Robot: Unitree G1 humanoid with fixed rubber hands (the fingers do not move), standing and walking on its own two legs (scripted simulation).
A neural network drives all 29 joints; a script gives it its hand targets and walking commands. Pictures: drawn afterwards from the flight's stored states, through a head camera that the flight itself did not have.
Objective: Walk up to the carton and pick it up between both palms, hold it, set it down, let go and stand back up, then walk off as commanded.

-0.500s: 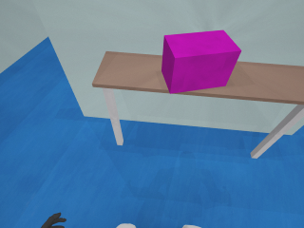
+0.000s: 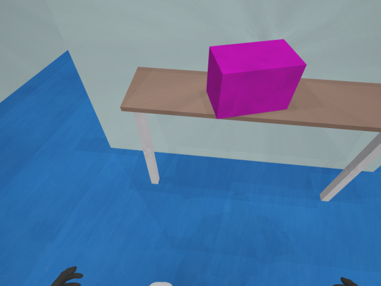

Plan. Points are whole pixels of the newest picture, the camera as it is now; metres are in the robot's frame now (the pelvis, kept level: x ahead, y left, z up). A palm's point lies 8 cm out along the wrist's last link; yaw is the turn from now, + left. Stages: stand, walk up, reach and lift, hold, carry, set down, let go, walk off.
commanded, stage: walk up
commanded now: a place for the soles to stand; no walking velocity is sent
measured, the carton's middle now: (250, 79) +0.77 -0.17 -0.03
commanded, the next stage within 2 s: none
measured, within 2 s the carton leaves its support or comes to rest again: neither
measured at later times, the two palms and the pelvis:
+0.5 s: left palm (108, 273) +0.15 +0.19 -0.05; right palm out of the picture +0.16 -0.47 -0.09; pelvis +0.10 -0.14 +0.02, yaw -1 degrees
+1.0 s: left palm (149, 194) +0.34 +0.14 -0.08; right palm out of the picture +0.30 -0.51 -0.08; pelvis +0.26 -0.17 +0.01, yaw -2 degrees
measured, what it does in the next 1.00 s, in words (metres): walks ahead: right foot, then left foot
